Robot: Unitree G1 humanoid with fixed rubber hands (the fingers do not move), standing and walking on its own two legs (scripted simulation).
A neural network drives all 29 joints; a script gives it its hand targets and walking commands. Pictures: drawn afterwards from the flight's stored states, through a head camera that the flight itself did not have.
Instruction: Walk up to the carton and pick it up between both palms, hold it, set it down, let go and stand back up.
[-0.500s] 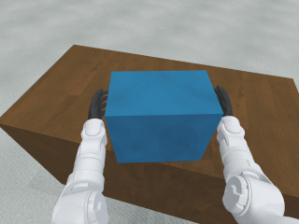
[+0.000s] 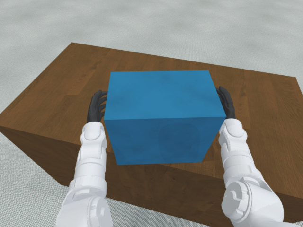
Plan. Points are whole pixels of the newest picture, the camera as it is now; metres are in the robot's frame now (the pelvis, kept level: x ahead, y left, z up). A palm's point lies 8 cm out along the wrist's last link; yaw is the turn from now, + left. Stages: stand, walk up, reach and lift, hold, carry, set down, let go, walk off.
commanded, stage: set down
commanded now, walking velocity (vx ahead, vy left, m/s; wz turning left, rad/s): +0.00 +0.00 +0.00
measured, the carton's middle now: (160, 120) +0.41 +0.02 +0.04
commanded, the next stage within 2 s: none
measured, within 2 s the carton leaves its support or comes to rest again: neither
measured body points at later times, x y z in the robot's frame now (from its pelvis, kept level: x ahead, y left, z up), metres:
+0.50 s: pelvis +0.00 +0.00 -0.01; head +0.05 -0.01 +0.43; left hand +0.40 +0.21 +0.05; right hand +0.46 -0.20 +0.06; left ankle +0.01 +0.13 -0.75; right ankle -0.01 -0.10 -0.75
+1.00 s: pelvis -0.02 -0.02 -0.01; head +0.03 -0.02 +0.44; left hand +0.41 +0.22 +0.13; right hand +0.46 -0.22 +0.13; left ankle +0.01 +0.13 -0.75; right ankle -0.01 -0.10 -0.75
